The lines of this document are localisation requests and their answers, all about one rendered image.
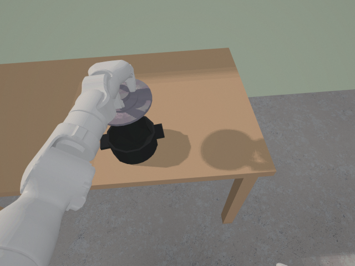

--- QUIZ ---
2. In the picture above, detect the left robot hand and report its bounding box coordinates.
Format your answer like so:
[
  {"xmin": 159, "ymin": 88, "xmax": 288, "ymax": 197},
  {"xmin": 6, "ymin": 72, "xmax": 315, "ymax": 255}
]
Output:
[{"xmin": 88, "ymin": 60, "xmax": 136, "ymax": 109}]

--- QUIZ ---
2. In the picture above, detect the robot left upper arm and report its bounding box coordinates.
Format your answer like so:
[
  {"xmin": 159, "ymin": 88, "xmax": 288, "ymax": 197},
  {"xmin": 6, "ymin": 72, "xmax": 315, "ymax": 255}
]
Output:
[{"xmin": 0, "ymin": 147, "xmax": 95, "ymax": 266}]

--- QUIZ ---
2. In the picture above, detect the lid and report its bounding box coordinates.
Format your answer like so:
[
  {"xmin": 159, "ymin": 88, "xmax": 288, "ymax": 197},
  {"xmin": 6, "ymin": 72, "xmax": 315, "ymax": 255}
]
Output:
[{"xmin": 108, "ymin": 79, "xmax": 152, "ymax": 126}]

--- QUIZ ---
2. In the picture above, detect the table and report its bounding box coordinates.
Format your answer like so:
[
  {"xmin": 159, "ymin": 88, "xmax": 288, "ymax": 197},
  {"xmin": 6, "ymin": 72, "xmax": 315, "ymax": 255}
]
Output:
[{"xmin": 0, "ymin": 48, "xmax": 276, "ymax": 224}]

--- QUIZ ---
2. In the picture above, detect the pot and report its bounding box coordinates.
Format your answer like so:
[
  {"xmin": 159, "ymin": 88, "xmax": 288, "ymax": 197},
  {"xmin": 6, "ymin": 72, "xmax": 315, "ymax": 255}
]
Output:
[{"xmin": 100, "ymin": 116, "xmax": 165, "ymax": 165}]

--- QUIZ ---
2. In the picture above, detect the knob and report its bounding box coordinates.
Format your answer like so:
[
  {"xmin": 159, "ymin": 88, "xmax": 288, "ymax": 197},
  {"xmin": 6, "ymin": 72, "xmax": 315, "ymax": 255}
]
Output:
[{"xmin": 119, "ymin": 85, "xmax": 130, "ymax": 102}]

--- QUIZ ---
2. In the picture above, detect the robot left forearm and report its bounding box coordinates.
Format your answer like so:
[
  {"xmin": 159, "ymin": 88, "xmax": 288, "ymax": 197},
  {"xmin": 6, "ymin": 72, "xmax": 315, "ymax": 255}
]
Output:
[{"xmin": 20, "ymin": 69, "xmax": 120, "ymax": 194}]

